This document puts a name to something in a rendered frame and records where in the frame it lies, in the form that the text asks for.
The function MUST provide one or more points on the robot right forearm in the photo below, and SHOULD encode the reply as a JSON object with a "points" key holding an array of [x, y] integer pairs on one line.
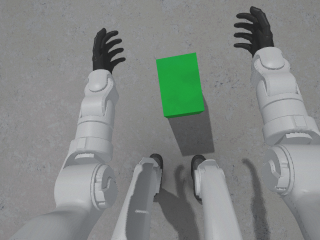
{"points": [[280, 102]]}

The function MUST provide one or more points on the robot left forearm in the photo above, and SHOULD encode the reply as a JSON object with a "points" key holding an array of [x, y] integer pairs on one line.
{"points": [[93, 139]]}

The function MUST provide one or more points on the robot left foot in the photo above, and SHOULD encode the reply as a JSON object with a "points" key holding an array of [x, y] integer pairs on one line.
{"points": [[159, 160]]}

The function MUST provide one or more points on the carton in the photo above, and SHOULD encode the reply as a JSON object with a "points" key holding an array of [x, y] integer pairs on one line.
{"points": [[180, 85]]}

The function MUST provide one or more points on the robot left upper arm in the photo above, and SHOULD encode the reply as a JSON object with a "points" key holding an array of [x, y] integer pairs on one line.
{"points": [[82, 193]]}

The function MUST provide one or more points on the robot right upper arm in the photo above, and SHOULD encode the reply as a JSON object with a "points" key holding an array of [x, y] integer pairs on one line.
{"points": [[293, 171]]}

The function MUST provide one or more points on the right robot shin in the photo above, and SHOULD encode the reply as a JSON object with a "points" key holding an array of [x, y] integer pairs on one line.
{"points": [[211, 162]]}

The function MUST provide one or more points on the robot left hand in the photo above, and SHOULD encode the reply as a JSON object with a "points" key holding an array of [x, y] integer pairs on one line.
{"points": [[101, 56]]}

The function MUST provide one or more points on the robot right hand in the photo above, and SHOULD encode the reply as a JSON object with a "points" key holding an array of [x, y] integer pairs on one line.
{"points": [[261, 36]]}

